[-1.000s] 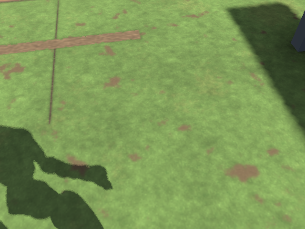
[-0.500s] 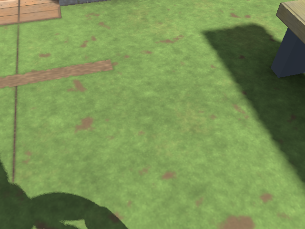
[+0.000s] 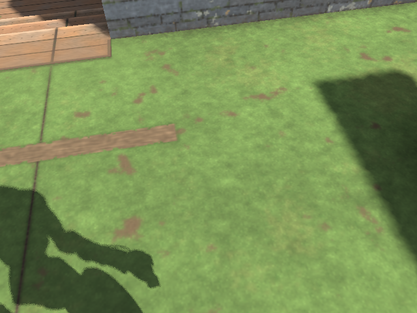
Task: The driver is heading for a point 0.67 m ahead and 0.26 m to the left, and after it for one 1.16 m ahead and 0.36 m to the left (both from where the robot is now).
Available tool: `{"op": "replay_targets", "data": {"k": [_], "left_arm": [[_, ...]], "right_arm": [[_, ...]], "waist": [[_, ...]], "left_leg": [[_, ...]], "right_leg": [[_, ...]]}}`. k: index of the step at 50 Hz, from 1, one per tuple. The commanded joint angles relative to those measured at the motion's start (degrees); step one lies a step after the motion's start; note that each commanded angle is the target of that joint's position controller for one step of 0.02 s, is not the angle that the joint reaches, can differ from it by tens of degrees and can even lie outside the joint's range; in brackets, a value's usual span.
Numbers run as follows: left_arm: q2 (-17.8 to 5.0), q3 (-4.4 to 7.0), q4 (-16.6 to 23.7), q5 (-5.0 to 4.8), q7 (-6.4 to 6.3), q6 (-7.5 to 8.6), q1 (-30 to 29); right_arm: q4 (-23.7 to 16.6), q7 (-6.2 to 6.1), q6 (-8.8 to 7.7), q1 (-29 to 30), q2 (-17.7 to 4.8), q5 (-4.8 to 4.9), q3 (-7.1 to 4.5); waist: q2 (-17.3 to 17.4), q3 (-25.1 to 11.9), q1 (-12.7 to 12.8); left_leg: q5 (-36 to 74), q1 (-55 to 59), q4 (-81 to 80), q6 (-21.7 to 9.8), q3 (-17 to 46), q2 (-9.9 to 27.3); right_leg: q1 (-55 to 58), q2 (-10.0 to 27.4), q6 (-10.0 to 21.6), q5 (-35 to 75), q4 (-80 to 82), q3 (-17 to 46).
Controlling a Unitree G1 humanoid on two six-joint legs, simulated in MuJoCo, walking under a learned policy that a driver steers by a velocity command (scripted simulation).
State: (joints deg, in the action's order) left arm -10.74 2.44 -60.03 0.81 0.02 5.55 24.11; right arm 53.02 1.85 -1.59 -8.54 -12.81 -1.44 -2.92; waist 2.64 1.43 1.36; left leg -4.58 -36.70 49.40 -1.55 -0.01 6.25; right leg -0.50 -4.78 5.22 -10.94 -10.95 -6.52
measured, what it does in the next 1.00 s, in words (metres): walks ahead, turning left: left foot, then right foot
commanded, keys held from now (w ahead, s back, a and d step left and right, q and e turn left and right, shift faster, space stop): w+q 0.90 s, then q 0.10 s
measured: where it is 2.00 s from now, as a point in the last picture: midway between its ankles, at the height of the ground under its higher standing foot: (173, 277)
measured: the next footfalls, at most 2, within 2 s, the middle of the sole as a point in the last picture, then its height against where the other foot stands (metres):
left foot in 0.22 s outside the picture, level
right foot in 0.76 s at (218, 275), level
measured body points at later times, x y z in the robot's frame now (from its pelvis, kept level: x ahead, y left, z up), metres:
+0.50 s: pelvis +0.27 +0.07 +0.00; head +0.29 +0.09 +0.45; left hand +0.35 +0.35 -0.12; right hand +0.35 -0.20 -0.13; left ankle +0.24 +0.11 -0.75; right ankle +0.40 -0.09 -0.67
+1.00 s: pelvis +0.54 +0.10 +0.00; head +0.58 +0.10 +0.45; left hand +0.47 +0.38 -0.11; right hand +0.78 -0.08 -0.13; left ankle +0.49 +0.21 -0.66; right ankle +0.59 +0.02 -0.75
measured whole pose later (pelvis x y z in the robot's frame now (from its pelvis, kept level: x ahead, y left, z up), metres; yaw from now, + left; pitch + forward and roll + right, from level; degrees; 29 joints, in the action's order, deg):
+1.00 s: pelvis +0.54 +0.10 +0.00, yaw +33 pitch +1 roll -1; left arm -14.5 2.3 -46.3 1.1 -0.2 4.8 15.8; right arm 44.9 2.1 0.0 -13.0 -18.0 -1.8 -4.4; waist 3.1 2.8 0.1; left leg -17.2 -32.3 63.4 -2.3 1.8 0.2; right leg -10.0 -0.2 2.3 -10.9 -20.2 -7.0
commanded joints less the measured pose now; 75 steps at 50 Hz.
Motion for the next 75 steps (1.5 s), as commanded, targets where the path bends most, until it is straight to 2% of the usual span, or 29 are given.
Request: {"op": "replay_targets", "data": {"k": [1, 7, 9, 11, 12, 13, 14, 16, 18, 20, 33, 37, 38, 39, 40, 41, 43, 45, 49, 54, 59, 61, 62, 63, 64, 65, 67, 70, 75], "left_arm": [[-6.9, 0.98, 2.1, 0.15, -0.45, 1.03, 1.7], [-7.8, 1.00, 0.9, 0.65, -1.73, 0.66, 3.5], [-9.5, 1.42, 1.2, 0.81, -2.12, 0.19, 2.1], [-10.8, 1.72, 2.3, 0.56, -2.05, -0.74, 0.6], [-8.7, 1.10, 5.3, -0.53, -1.56, -0.52, -0.1], [-6.7, 1.17, 8.2, -0.99, -0.56, 0.13, 0.2], [-9.2, 1.54, 9.6, 0.08, -0.21, 0.59, -5.3], [-7.9, 1.22, 10.6, -0.28, -0.04, 1.45, -8.0], [-7.0, 1.11, 10.9, 1.61, 0.05, -0.64, -7.0], [-6.4, 1.04, 11.8, 2.13, 0.44, -2.44, -7.4], [-7.9, -0.13, 22.8, 0.83, 1.43, -2.36, -30.8], [-11.7, 1.06, 19.9, 0.46, 0.36, -1.08, -17.2], [-13.7, 1.82, 18.3, 0.99, -0.39, -0.29, -9.2], [-18.2, 2.72, 18.2, 2.34, -1.48, -0.14, 0.2], [-22.1, 3.66, 18.5, 2.66, -1.30, -1.11, -3.3], [-15.9, 2.83, 19.5, 1.69, -0.96, -1.86, -7.6], [-9.3, 1.06, 19.6, 1.32, -0.58, -1.82, -12.2], [-9.1, 0.87, 18.1, 0.98, -0.69, -1.08, -10.7], [-10.2, 1.24, 16.6, -0.14, -0.23, 0.60, -8.4], [-10.8, 1.42, 16.4, -0.29, -0.64, -0.77, -9.4], [-13.8, 2.60, 15.9, -0.79, -1.18, -2.19, -7.3], [-14.4, 2.86, 16.2, -1.05, -1.47, -3.31, -7.7], [-13.7, 2.57, 16.2, -0.89, -1.23, -3.54, -4.6], [-6.7, 0.86, 18.5, 0.16, -0.65, -4.05, 0.5], [-8.7, 0.85, 18.0, 0.06, -1.20, -5.66, 0.6], [-9.0, 0.76, 17.4, -0.19, -1.23, -6.56, -3.0], [-7.6, 0.02, 16.8, -0.27, -1.01, -6.80, -7.3], [-8.1, 0.30, 13.1, 0.00, -0.49, -8.47, -1.8], [-8.2, 0.89, 14.1, 0.12, -0.22, -9.28, -6.3]], "right_arm": [[-4.0, 0.21, -0.49, 4.9, -1.3, 0.40, 0.34], [-6.8, 0.37, -1.14, 9.1, -1.8, -0.21, 0.42], [-5.7, -0.02, -1.26, 4.1, -3.0, -0.40, -0.34], [-1.5, -0.40, -1.85, -10.3, -6.0, -1.07, -2.13], [-0.5, -1.15, -1.86, -18.3, -11.9, -1.88, -4.06], [-1.4, -1.09, -1.08, -15.7, -15.3, -0.45, -5.00], [-1.4, -1.04, -0.48, -13.6, -14.8, 0.96, -4.80], [-1.7, -1.43, -0.57, -8.3, -8.8, 0.94, -3.32], [-2.0, -1.95, -1.27, -6.2, -6.6, 1.37, -2.43], [-1.9, -1.90, -2.22, -7.9, -8.0, 1.65, -2.64], [-3.0, -2.50, -1.56, -19.3, -11.1, 0.55, -3.36], [-5.3, -2.57, -2.00, -13.6, -13.5, 0.41, -3.93], [-5.7, -1.95, -2.47, -12.7, -12.7, 1.00, -3.70], [-7.8, -1.65, -2.95, -13.8, -7.6, 1.53, -2.28], [-9.4, -1.70, -2.57, -21.4, -5.0, 2.91, -1.83], [-7.0, -2.30, -1.38, -19.5, -9.7, 0.70, -2.22], [-7.7, -1.14, -0.89, -13.2, -8.7, 0.27, -2.13], [-8.1, -0.02, 0.36, -12.5, -7.8, -0.61, -1.99], [-10.4, 0.51, 1.77, -8.9, -6.5, -0.44, -1.67], [-13.9, 1.89, 1.70, -1.0, -4.0, -0.06, -0.11], [-15.8, 1.98, 1.78, 0.7, -6.2, -1.13, -0.72], [-14.4, 1.19, 0.90, -5.8, -7.3, -1.89, -1.57], [-13.4, 0.26, 0.04, -10.1, -10.2, -2.64, -2.35], [-14.7, -0.56, -0.36, -9.7, -15.6, -1.77, -3.30], [-15.6, -1.26, 0.48, -12.8, -15.3, 1.62, -3.52], [-15.5, -2.05, 0.95, -9.5, -10.4, 1.96, -1.95], [-14.3, -3.02, 0.92, -2.7, -3.5, 1.07, 0.97], [-13.0, -3.53, 0.24, -0.7, -4.0, -0.18, 1.53], [-11.7, -3.53, 0.97, -1.3, -7.6, 0.12, 0.11]], "waist": [[-5.9, 4.4, 0.2], [-6.3, 4.8, 0.4], [-7.9, 1.1, -2.1], [-6.8, -6.9, -8.2], [0.1, -13.4, -11.0], [11.4, -17.4, -7.0], [2.0, -13.5, -6.9], [-4.7, -2.3, -3.2], [-3.7, -0.9, 0.0], [-2.4, -1.3, 0.5], [1.5, 1.0, -7.1], [1.8, -3.6, 0.2], [-1.6, -8.4, 4.3], [-8.7, -18.0, 6.7], [-23.1, -21.0, 0.5], [-11.1, -12.7, -0.6], [-4.0, -2.5, -1.1], [-8.4, -0.8, -2.0], [-8.1, -1.3, -3.1], [-10.1, -1.1, -1.9], [-9.9, -2.5, -1.1], [-7.1, -6.3, -3.9], [-0.7, -10.3, -5.6], [11.6, -15.6, -1.2], [7.8, -24.4, -5.2], [1.7, -19.5, -4.4], [0.9, -7.9, -1.5], [2.2, -7.0, 0.9], [3.3, -5.2, -0.8]], "left_leg": [[5.0, -1.1, -6.3, -0.5, -1.4, -1.6], [-0.6, 2.1, -15.1, -4.8, -6.1, -4.7], [-6.4, 9.1, -15.8, -7.3, -8.8, -8.5], [-5.6, 27.2, -21.3, -10.9, -7.2, -10.8], [-9.7, 43.3, -22.9, -16.2, 10.3, 1.6], [-4.0, 54.0, -31.5, -24.1, 41.4, 14.6], [-3.1, 51.3, -32.4, -22.9, 36.5, 12.8], [3.9, 36.6, -35.0, -18.1, 24.2, 8.8], [9.1, 28.8, -36.5, -15.5, 17.7, 3.9], [12.6, 26.9, -37.1, -15.6, 15.7, 2.1], [18.7, 38.8, -32.5, -11.5, 19.9, 0.8], [29.5, 33.4, -20.9, -7.1, 20.6, -1.0], [26.1, 28.7, -9.4, -5.7, 17.7, -4.8], [5.4, 21.0, 7.3, -4.7, 12.6, -8.5], [-29.1, 4.6, 19.0, -3.4, 7.4, -15.8], [-24.1, 0.1, 23.8, -3.9, 7.6, -9.5], [-15.5, 2.1, 19.8, -2.9, 6.0, -5.9], [-13.9, 4.3, 17.6, -2.0, 4.9, -4.1], [-11.5, 1.6, 15.3, -0.2, 2.7, -4.5], [0.4, 7.1, -3.2, 0.2, -2.4, -4.8], [-4.6, 12.8, -13.5, -2.4, -4.9, -6.9], [-4.0, 20.5, -20.4, -4.7, -5.2, -9.7], [11.6, 30.9, -25.1, -7.0, 1.5, -5.4], [50.6, 44.7, -18.3, -13.1, 20.9, 13.7], [49.4, 45.9, -22.1, -21.1, 28.6, 18.6], [38.9, 40.5, -25.2, -19.7, 22.8, 16.0], [26.8, 28.3, -30.7, -13.9, 14.1, 9.6], [25.1, 21.2, -32.8, -10.3, 6.0, 6.3], [2.8, 23.3, -34.8, -10.6, 5.9, 7.4]], "right_leg": [[-1.8, 15.8, 4.5, 16.8, 6.0, 4.8], [7.8, 18.7, 3.2, 35.7, -1.2, -1.0], [9.7, 19.0, 2.4, 53.8, -11.4, -3.0], [3.1, 17.8, 0.7, 50.7, -33.0, -5.2], [-13.1, 14.5, -1.5, 30.5, -52.9, -6.5], [-33.5, 0.7, -4.1, -18.2, -71.8, -0.6], [-39.8, 4.9, -3.1, -14.4, -73.0, 8.8], [-38.4, 9.6, -3.2, -7.6, -63.8, 8.7], [-32.3, 11.2, -4.9, -7.0, -57.2, 8.9], [-31.5, 11.0, -6.4, -6.5, -53.5, 7.7], [-38.2, 6.8, -7.3, 8.0, -25.5, 7.1], [-15.0, 2.9, -4.0, 2.2, -17.2, 6.7], [-2.8, 6.2, -2.2, 3.2, -14.3, 9.3], [10.5, 21.3, 0.3, -8.1, -13.3, 23.8], [17.7, 32.0, 6.7, -10.3, -4.9, 50.8], [10.0, 29.8, 6.4, -18.2, -4.8, 48.4], [-2.8, 23.6, 4.0, -7.7, -2.5, 29.8], [-7.0, 20.0, 2.4, 2.1, -0.7, 19.8], [-5.6, 20.6, 4.1, 37.0, -3.2, 8.8], [-7.9, 17.1, 2.5, 37.7, -4.5, -2.2], [-2.7, 19.9, 0.8, 40.8, -13.3, -3.3], [-2.7, 18.8, -0.6, 39.5, -27.5, -4.7], [-9.4, 16.0, -3.3, 26.4, -40.1, -5.4], [-25.2, 8.8, -5.5, -26.7, -56.9, -5.4], [-28.1, 4.9, -6.1, -28.7, -64.2, 3.7], [-28.2, 7.7, -6.1, -24.2, -63.4, 7.0], [-25.4, 9.6, -6.1, -18.1, -53.6, 8.3], [-14.8, 7.0, -6.1, -14.4, -45.7, 7.8], [-18.2, 6.2, -5.6, -14.3, -39.7, 6.2]]}}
